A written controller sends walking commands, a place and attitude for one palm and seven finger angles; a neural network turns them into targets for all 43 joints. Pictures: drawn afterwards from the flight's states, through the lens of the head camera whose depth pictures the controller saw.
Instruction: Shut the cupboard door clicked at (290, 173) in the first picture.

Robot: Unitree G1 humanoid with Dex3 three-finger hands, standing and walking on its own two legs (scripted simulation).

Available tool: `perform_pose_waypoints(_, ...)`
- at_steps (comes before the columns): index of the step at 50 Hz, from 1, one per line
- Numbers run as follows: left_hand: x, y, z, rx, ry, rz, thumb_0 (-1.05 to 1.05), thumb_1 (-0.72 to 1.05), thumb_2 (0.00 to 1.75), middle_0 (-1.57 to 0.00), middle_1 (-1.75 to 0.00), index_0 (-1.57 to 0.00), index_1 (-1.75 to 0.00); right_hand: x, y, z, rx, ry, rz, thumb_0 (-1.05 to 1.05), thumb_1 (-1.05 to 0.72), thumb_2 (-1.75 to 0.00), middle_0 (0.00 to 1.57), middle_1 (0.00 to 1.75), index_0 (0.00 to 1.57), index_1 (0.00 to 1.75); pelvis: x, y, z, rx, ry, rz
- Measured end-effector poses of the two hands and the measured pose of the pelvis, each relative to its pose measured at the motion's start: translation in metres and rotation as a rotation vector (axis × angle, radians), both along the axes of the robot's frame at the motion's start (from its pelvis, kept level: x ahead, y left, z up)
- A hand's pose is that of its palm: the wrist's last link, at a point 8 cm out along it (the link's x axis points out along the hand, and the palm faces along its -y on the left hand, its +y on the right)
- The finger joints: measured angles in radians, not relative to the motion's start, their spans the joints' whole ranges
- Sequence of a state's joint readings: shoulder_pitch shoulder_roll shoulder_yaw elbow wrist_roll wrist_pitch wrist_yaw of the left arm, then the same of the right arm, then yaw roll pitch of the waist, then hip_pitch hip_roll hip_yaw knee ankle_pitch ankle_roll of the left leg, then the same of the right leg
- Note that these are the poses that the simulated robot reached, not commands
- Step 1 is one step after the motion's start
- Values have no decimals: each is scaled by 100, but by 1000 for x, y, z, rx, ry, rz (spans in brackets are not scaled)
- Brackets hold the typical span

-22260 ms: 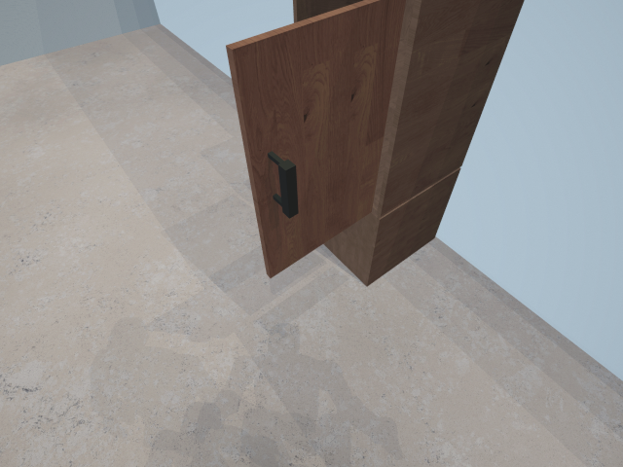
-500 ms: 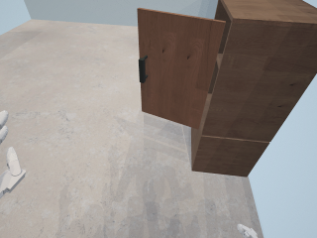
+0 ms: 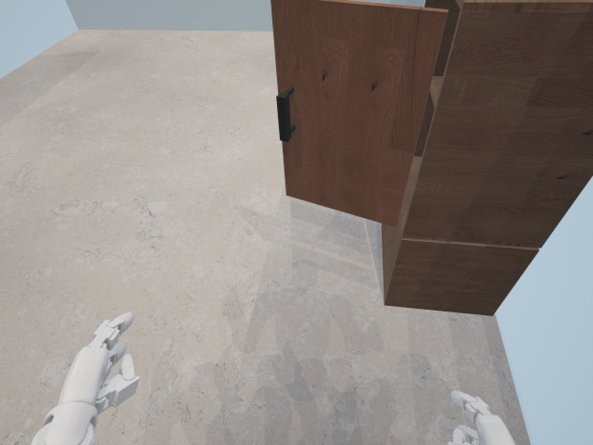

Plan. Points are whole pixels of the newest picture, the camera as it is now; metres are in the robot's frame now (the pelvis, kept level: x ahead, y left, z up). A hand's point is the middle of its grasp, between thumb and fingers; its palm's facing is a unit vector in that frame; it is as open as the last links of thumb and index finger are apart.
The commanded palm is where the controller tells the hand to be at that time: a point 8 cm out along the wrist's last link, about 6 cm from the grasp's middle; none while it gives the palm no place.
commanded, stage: let the arm hang, fingers relaxed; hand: left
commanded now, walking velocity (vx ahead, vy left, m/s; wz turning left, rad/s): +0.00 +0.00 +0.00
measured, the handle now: (287, 114) +0.90 +0.09 -0.01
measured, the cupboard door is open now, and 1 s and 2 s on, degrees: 73 73 73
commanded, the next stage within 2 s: look to check the result in 0.96 s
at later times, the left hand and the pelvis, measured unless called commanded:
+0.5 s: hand out of the picture -0.08 +0.19 -0.16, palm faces +0.01 -0.97 -0.22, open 7.3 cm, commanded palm none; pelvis -0.01 +0.00 +0.01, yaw -1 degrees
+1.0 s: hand out of the picture +0.00 +0.16 -0.16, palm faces +0.01 -0.99 -0.17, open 7.3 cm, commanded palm none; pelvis +0.00 -0.01 +0.01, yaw -1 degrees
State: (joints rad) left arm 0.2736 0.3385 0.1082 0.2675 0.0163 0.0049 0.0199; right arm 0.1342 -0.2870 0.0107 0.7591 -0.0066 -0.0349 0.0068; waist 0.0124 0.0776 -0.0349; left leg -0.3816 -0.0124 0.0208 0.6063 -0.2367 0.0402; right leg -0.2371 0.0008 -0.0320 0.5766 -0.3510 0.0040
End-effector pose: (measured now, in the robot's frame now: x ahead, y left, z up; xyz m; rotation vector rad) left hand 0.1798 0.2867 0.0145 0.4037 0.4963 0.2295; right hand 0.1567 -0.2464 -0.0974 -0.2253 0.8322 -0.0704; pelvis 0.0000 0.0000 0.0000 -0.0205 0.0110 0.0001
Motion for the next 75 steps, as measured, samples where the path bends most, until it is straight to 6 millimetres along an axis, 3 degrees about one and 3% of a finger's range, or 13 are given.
perform_pose_waypoints(4, -57, -37, -100, -176, 417, 25, 1, 91, 90, -20, -30, -20, -30, -36, -8, -9, -32, 123, -41, 1, -91, -90, 20, 30, 21, 30, -4, -1, -1, 8, -16, 0)
perform_pose_waypoints(7, -112, -71, -144, -298, 648, 39, 1, 91, 89, -20, -30, -20, -30, -74, -10, -12, -60, 254, -75, 1, -91, -90, 20, 30, 21, 30, -6, -2, 2, 7, -25, 0)
perform_pose_waypoints(10, -157, -68, -158, -323, 763, 138, 0, 99, 89, -21, -30, -21, -30, -114, -9, -14, -77, 398, -100, 1, -91, -90, 20, 30, 20, 30, -7, -5, 6, -1, -25, 7)
perform_pose_waypoints(14, -208, -60, -158, -323, 903, 195, 0, 99, 89, -21, -30, -21, -30, -158, -3, -18, -68, 544, -139, 1, -91, -90, 20, 30, 20, 30, -7, -5, 9, -7, -25, 9)
perform_pose_waypoints(18, -244, -52, -150, -302, 1002, 238, 0, 96, 89, -21, -30, -21, -30, -184, 8, -24, -34, 615, -170, 1, -91, -90, 20, 30, 20, 30, -8, -2, 11, -6, -29, 4)
perform_pose_waypoints(21, -258, -49, -144, -284, 1039, 257, 0, 94, 89, -20, -30, -20, -30, -194, 16, -28, -5, 633, -184, 1, -91, -90, 20, 30, 20, 30, -8, 0, 12, -3, -32, -2)
perform_pose_waypoints(27, -255, -48, -140, -266, 1024, 258, 1, 92, 90, -20, -30, -20, -30, -192, 29, -36, 42, 613, -193, 1, -91, -90, 20, 30, 20, 30, -8, 2, 13, 3, -36, -12)
perform_pose_waypoints(38, -201, -69, -148, -302, 878, 185, 0, 91, 90, -20, -30, -20, -30, -171, 29, -37, 53, 535, -195, 1, -92, -90, 20, 30, 20, 30, -6, 0, 13, 10, -43, -18)
perform_pose_waypoints(44, -183, -79, -150, -321, 846, 158, 0, 91, 90, -20, -30, -20, -30, -170, 23, -34, 43, 532, -202, 1, -92, -90, 20, 30, 20, 30, -3, -2, 13, 11, -42, -18)
perform_pose_waypoints(59, -193, -70, -145, -285, 908, 197, 0, 91, 90, -20, -30, -20, -30, -173, 17, -35, 40, 584, -205, 1, -91, -90, 20, 30, 20, 30, 5, -9, 14, 11, -40, -19)
perform_pose_waypoints(66, -191, -67, -143, -270, 918, 204, 1, 91, 90, -20, -30, -20, -30, -161, 11, -35, 34, 569, -198, 1, -91, -90, 20, 30, 20, 30, 9, -11, 15, 13, -41, -22)
perform_pose_waypoints(75, -174, -69, -143, -267, 887, 190, 0, 91, 90, -20, -30, -20, -30, -139, 1, -33, 19, 528, -186, 1, -91, -90, 20, 30, 20, 30, 14, -14, 15, 15, -42, -23)
